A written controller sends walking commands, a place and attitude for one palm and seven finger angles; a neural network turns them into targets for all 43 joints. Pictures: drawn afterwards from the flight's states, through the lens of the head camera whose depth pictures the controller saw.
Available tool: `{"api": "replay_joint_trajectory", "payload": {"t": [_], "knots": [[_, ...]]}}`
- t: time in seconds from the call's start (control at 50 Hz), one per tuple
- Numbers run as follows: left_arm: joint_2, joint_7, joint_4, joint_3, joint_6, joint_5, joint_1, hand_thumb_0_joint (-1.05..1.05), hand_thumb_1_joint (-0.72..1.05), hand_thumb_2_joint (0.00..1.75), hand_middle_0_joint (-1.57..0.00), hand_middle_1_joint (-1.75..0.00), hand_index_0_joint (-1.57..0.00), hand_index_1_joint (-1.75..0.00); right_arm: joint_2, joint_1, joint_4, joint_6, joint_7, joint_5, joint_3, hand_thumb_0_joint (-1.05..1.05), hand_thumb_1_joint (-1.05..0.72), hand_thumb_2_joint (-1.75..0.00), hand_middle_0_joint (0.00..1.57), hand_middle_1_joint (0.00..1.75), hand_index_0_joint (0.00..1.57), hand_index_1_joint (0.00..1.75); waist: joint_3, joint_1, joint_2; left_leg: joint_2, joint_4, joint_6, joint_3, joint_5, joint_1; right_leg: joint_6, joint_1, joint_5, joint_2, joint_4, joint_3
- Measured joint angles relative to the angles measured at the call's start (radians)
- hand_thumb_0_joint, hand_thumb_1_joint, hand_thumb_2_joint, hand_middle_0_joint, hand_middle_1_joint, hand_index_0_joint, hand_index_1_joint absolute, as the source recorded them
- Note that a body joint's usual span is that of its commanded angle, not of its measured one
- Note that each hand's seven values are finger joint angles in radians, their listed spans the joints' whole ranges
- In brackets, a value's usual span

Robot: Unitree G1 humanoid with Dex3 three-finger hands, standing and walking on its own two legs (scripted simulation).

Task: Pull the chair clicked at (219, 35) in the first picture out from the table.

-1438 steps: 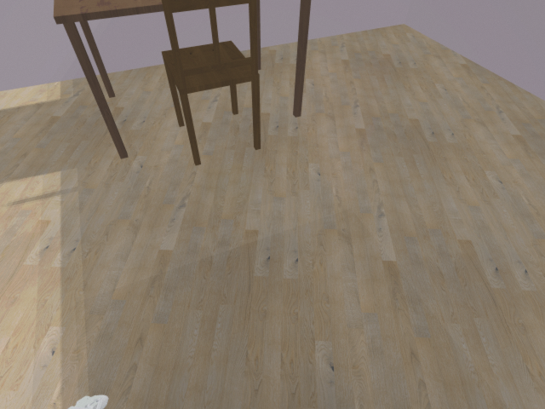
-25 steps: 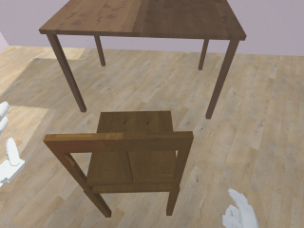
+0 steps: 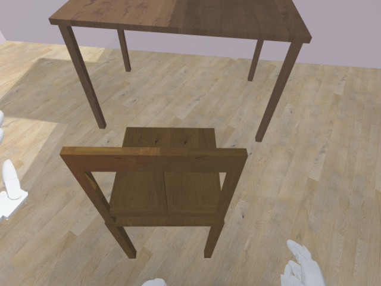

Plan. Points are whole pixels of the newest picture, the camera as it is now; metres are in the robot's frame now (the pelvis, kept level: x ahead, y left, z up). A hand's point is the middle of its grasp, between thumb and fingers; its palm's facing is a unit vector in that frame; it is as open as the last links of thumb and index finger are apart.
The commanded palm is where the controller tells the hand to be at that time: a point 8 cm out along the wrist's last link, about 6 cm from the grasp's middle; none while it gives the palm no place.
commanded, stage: step back with the hand held close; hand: left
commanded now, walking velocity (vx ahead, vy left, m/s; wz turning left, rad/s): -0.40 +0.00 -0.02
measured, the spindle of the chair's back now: (161, 192) +0.36 +0.10 -0.09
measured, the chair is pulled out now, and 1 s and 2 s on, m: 0.58 0.58 0.58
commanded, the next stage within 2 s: stop stepping back and stand still in 0.54 s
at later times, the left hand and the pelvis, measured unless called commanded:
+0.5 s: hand (17, 245) +0.14 +0.22 +0.19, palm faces +0.30 -0.79 -0.53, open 7.4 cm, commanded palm +0.09 +0.27 +0.19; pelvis -0.07 -0.02 +0.02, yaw -2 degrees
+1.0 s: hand out of the picture +0.02 +0.23 +0.18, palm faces +0.42 -0.79 -0.44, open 7.4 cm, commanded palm -0.03 +0.26 +0.19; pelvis -0.18 -0.04 +0.01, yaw -1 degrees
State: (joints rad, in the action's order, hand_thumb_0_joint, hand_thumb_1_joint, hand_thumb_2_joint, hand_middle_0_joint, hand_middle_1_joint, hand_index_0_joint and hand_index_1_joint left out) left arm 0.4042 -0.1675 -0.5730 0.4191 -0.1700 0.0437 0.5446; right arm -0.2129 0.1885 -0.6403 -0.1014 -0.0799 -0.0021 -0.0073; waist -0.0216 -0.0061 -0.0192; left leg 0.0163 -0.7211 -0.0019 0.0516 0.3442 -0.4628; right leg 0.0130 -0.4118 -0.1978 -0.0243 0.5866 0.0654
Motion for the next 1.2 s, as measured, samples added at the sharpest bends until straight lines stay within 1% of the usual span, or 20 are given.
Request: {"api": "replay_joint_trajectory", "payload": {"t": [0.04, 0.1, 0.2, 0.3, 0.38, 0.5, 0.54, 0.58, 0.6, 0.64, 0.7, 0.78, 0.84, 0.88, 0.94, 0.98, 1.02, 1.06, 1.14, 1.2], "knots": [[0.009, 0.001, -0.010, 0.001, -0.001, 0.001, 0.001, 0.02, 0.89, 0.90, -0.21, -0.31, -0.22, -0.30, -0.003, -0.010, -0.009, 0.012, -0.002, 0.000, -0.006, 0.01, -0.90, -0.90, 0.20, 0.30, 0.21, 0.30, -0.003, 0.007, 0.006, -0.002, 0.035, -0.003, 0.002, -0.091, 0.011, 0.008, -0.003, 0.001, -0.004, 0.003, 0.004], [0.032, 0.002, -0.007, 0.031, -0.010, -0.002, 0.015, 0.02, 0.88, 0.90, -0.21, -0.31, -0.22, -0.30, 0.012, -0.020, -0.006, 0.014, -0.012, -0.002, -0.008, 0.01, -0.90, -0.90, 0.20, 0.30, 0.21, 0.30, -0.008, 0.008, 0.026, -0.001, 0.055, -0.005, -0.010, -0.104, 0.018, 0.009, -0.014, -0.062, 0.001, 0.033, -0.015], [0.051, 0.011, -0.017, 0.064, -0.028, 0.010, 0.021, 0.02, 0.89, 0.90, -0.21, -0.31, -0.21, -0.30, 0.048, -0.014, 0.005, -0.040, -0.005, 0.012, -0.004, 0.01, -0.90, -0.90, 0.20, 0.30, 0.20, 0.30, 0.001, 0.003, 0.028, 0.015, 0.115, -0.003, -0.001, -0.139, 0.016, -0.005, 0.042, -0.182, 0.028, 0.082, -0.038], [0.053, 0.036, -0.024, 0.054, -0.053, 0.020, 0.012, 0.02, 0.89, 0.90, -0.21, -0.31, -0.21, -0.30, 0.066, -0.058, -0.009, -0.069, 0.019, 0.028, 0.015, 0.01, -0.90, -0.90, 0.20, 0.30, 0.21, 0.30, -0.014, -0.023, 0.036, 0.036, 0.170, 0.016, -0.029, -0.193, 0.008, -0.008, 0.159, -0.121, 0.025, -0.075, -0.050], [0.047, 0.070, -0.014, 0.019, -0.056, 0.024, 0.001, 0.02, 0.89, 0.90, -0.21, -0.31, -0.21, -0.30, 0.046, -0.091, -0.002, -0.056, 0.028, 0.018, 0.013, 0.01, -0.90, -0.90, 0.20, 0.30, 0.21, 0.30, -0.056, -0.013, -0.039, 0.085, 0.176, 0.031, 0.009, -0.230, -0.006, -0.007, 0.173, -0.052, 0.080, -0.133, -0.021], [0.046, 0.059, -0.001, 0.016, -0.064, 0.014, 0.084, 0.02, 0.88, 0.90, -0.21, -0.31, -0.22, -0.31, 0.026, -0.046, -0.015, 0.006, 0.003, -0.002, -0.015, 0.01, -0.90, -0.90, 0.20, 0.30, 0.21, 0.30, 0.017, 0.002, 0.023, -0.032, -0.174, 0.025, 0.000, 0.075, -0.042, -0.016, 0.115, -0.042, 0.021, -0.102, -0.047], [0.042, 0.040, 0.015, 0.028, -0.055, 0.009, 0.082, 0.02, 0.88, 0.90, -0.21, -0.31, -0.22, -0.31, 0.014, -0.032, -0.008, 0.020, -0.015, -0.002, -0.014, 0.01, -0.90, -0.90, 0.20, 0.30, 0.21, 0.30, 0.028, 0.016, 0.037, -0.033, -0.055, 0.022, -0.019, 0.059, 0.031, -0.008, 0.100, -0.034, 0.007, -0.095, -0.044], [0.043, 0.024, 0.012, 0.034, -0.048, 0.011, 0.066, 0.02, 0.88, 0.90, -0.21, -0.31, -0.22, -0.31, -0.007, -0.022, 0.009, 0.022, -0.025, -0.004, -0.019, 0.01, -0.90, -0.90, 0.20, 0.30, 0.20, 0.30, 0.023, 0.031, 0.022, -0.004, 0.144, 0.001, -0.026, -0.093, 0.120, 0.001, 0.073, -0.043, 0.013, -0.057, -0.020], [0.052, 0.021, 0.012, 0.037, -0.047, 0.013, 0.047, 0.02, 0.88, 0.90, -0.21, -0.31, -0.22, -0.31, -0.002, -0.026, 0.004, 0.019, -0.026, -0.006, -0.029, 0.01, -0.90, -0.90, 0.20, 0.30, 0.20, 0.30, 0.011, 0.032, 0.041, -0.015, 0.165, -0.008, -0.030, -0.095, 0.124, 0.004, 0.053, -0.052, -0.001, -0.023, -0.019], [0.060, 0.020, 0.013, 0.045, -0.049, 0.017, 0.027, 0.02, 0.89, 0.90, -0.21, -0.31, -0.22, -0.30, 0.020, -0.036, -0.008, 0.009, -0.016, 0.000, -0.035, 0.01, -0.90, -0.90, 0.20, 0.30, 0.20, 0.30, -0.016, 0.014, 0.087, -0.030, 0.168, -0.012, -0.053, -0.099, 0.123, 0.003, 0.012, -0.154, -0.007, 0.073, -0.051], [0.044, 0.025, -0.012, 0.033, -0.032, 0.019, 0.031, 0.02, 0.89, 0.90, -0.21, -0.31, -0.21, -0.30, 0.039, -0.028, -0.003, -0.024, 0.004, 0.013, -0.028, 0.01, -0.90, -0.90, 0.20, 0.30, 0.20, 0.30, -0.029, 0.014, 0.075, -0.007, 0.185, -0.003, -0.044, -0.131, 0.120, 0.009, -0.004, -0.244, 0.025, 0.182, -0.059], [0.049, 0.027, -0.051, 0.026, -0.022, 0.018, 0.068, 0.02, 0.89, 0.90, -0.21, -0.31, -0.21, -0.30, 0.053, 0.008, 0.027, -0.038, 0.026, -0.005, -0.002, 0.01, -0.90, -0.90, 0.20, 0.30, 0.20, 0.30, -0.017, 0.011, 0.049, 0.021, 0.177, 0.013, -0.039, -0.155, 0.104, 0.014, 0.097, -0.210, 0.016, 0.029, -0.027], [0.059, 0.031, -0.001, 0.025, -0.026, 0.008, 0.056, 0.02, 0.89, 0.90, -0.21, -0.31, -0.21, -0.30, 0.047, 0.020, 0.023, -0.028, 0.024, -0.011, 0.015, 0.01, -0.90, -0.90, 0.20, 0.30, 0.21, 0.30, -0.025, 0.020, 0.007, 0.039, 0.115, 0.015, -0.019, -0.085, 0.085, -0.001, 0.143, -0.036, 0.028, -0.063, 0.004], [0.061, 0.032, 0.040, 0.019, -0.012, 0.003, 0.046, 0.02, 0.89, 0.90, -0.21, -0.31, -0.22, -0.30, 0.040, 0.040, 0.009, -0.008, 0.022, -0.013, 0.018, 0.01, -0.90, -0.90, 0.20, 0.30, 0.21, 0.30, -0.004, 0.019, 0.001, 0.022, 0.029, 0.010, -0.008, 0.041, 0.059, -0.023, 0.134, -0.023, 0.024, -0.057, 0.009], [0.029, 0.028, 0.095, 0.003, 0.005, 0.002, 0.037, 0.02, 0.88, 0.90, -0.21, -0.31, -0.22, -0.30, 0.020, 0.070, -0.024, 0.020, 0.019, -0.012, 0.018, 0.01, -0.90, -0.90, 0.20, 0.30, 0.21, 0.30, 0.046, 0.013, 0.021, -0.023, -0.151, -0.003, -0.039, 0.067, 0.049, -0.030, 0.113, -0.020, 0.000, -0.053, -0.009], [0.004, 0.025, 0.128, -0.012, 0.014, -0.004, 0.020, 0.02, 0.89, 0.90, -0.21, -0.31, -0.22, -0.30, 0.003, 0.094, -0.037, 0.027, 0.012, -0.012, 0.015, 0.01, -0.90, -0.90, 0.20, 0.30, 0.21, 0.30, 0.077, 0.019, 0.030, -0.032, -0.105, -0.018, -0.069, 0.089, 0.106, -0.026, 0.104, -0.020, -0.015, -0.064, 0.000], [-0.013, 0.019, 0.137, -0.025, 0.018, -0.012, 0.002, 0.02, 0.89, 0.90, -0.21, -0.31, -0.22, -0.30, -0.015, 0.115, -0.037, 0.018, 0.001, -0.009, 0.007, 0.01, -0.90, -0.90, 0.20, 0.30, 0.21, 0.30, 0.092, 0.030, 0.026, -0.027, 0.054, -0.036, -0.081, 0.106, 0.196, -0.020, 0.094, -0.025, -0.014, -0.068, 0.020], [-0.014, 0.012, 0.121, -0.027, 0.012, -0.017, -0.014, 0.02, 0.89, 0.90, -0.21, -0.31, -0.21, -0.30, -0.021, 0.117, -0.034, -0.002, -0.006, -0.008, -0.007, 0.01, -0.90, -0.90, 0.20, 0.30, 0.21, 0.30, 0.071, 0.042, 0.038, -0.028, 0.180, -0.052, -0.080, -0.019, 0.243, -0.016, 0.082, -0.036, -0.017, -0.044, 0.029], [-0.002, 0.020, 0.110, -0.016, -0.003, -0.031, 0.027, 0.02, 0.89, 0.90, -0.21, -0.31, -0.21, -0.30, -0.013, 0.135, -0.013, -0.025, -0.001, -0.012, -0.025, 0.01, -0.90, -0.90, 0.20, 0.30, 0.20, 0.30, 0.067, 0.056, 0.040, -0.030, 0.185, -0.051, -0.081, -0.057, 0.249, -0.006, 0.084, -0.172, -0.005, 0.062, 0.006], [0.032, 0.027, 0.101, 0.004, -0.024, -0.033, 0.038, 0.02, 0.89, 0.90, -0.21, -0.31, -0.21, -0.30, -0.002, 0.154, -0.002, -0.044, 0.005, -0.018, -0.022, 0.01, -0.90, -0.90, 0.20, 0.30, 0.20, 0.30, 0.079, 0.057, 0.031, -0.034, 0.159, -0.045, -0.062, -0.046, 0.220, -0.006, 0.169, -0.138, 0.003, -0.057, 0.002]]}}
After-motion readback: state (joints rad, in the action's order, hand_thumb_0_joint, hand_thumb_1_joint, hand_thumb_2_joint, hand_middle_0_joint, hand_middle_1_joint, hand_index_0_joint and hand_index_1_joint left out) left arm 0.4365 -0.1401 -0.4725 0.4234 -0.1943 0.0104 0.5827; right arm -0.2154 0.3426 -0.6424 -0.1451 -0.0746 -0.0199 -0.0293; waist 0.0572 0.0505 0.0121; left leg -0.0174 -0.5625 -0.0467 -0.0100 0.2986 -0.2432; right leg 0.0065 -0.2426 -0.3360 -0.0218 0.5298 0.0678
